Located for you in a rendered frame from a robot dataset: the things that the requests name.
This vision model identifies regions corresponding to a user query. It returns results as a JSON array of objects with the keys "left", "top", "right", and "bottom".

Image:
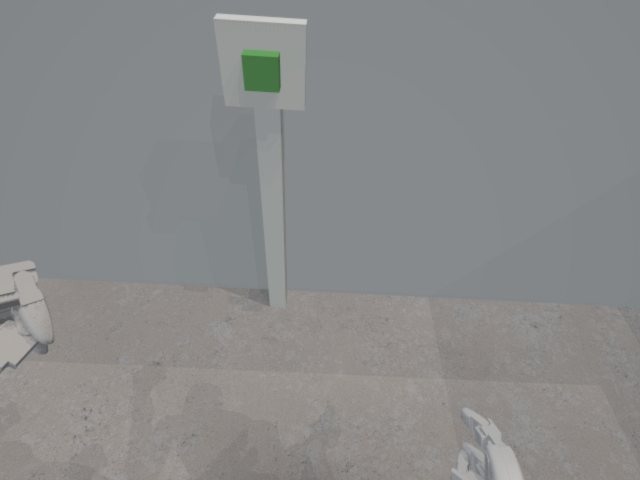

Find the right robot hand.
[{"left": 451, "top": 407, "right": 525, "bottom": 480}]

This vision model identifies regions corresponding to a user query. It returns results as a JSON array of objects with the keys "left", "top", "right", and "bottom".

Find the panel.
[{"left": 213, "top": 13, "right": 307, "bottom": 307}]

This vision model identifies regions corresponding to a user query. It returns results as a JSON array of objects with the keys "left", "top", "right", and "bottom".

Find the button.
[{"left": 241, "top": 49, "right": 281, "bottom": 93}]

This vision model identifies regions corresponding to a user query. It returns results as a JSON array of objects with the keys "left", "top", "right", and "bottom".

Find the left robot hand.
[{"left": 0, "top": 260, "right": 54, "bottom": 373}]

